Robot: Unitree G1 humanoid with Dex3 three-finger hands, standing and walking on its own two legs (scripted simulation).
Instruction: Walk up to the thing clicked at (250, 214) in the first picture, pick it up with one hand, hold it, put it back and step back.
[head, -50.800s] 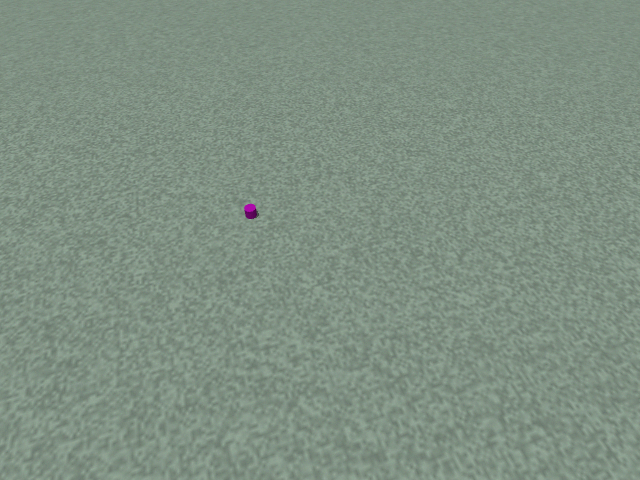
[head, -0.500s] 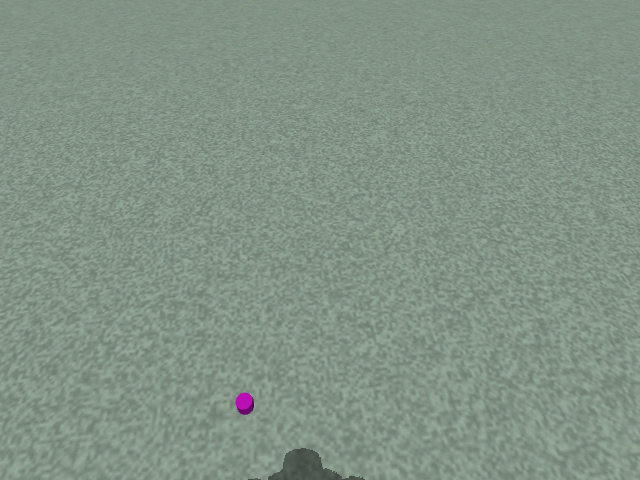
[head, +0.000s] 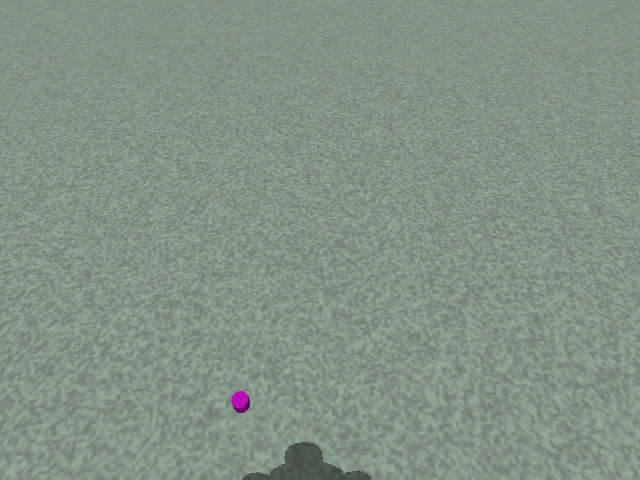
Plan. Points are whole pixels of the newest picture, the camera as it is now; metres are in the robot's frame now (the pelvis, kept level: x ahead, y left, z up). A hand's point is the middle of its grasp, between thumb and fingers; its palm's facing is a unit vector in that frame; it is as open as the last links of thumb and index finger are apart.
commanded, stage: stand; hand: left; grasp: from above
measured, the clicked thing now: (240, 402) +0.48 +0.24 -0.76
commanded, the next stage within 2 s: step back in 1.28 s
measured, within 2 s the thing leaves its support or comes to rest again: neither
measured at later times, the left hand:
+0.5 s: hand out of the picture +0.08 +0.24 -0.16, palm faces +0.01 -0.94 -0.34, open 7.4 cm
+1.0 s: hand out of the picture +0.08 +0.24 -0.16, palm faces -0.01 -0.94 -0.34, open 7.4 cm
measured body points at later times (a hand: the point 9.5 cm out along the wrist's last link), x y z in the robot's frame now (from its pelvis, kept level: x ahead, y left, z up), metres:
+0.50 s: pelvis +0.01 -0.01 +0.00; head +0.01 -0.01 +0.45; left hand +0.08 +0.29 -0.13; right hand +0.08 -0.30 -0.14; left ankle +0.03 +0.13 -0.75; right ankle -0.01 -0.13 -0.75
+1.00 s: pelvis +0.01 -0.01 +0.00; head +0.02 -0.02 +0.45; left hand +0.08 +0.29 -0.13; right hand +0.07 -0.30 -0.14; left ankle +0.03 +0.13 -0.75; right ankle -0.01 -0.13 -0.75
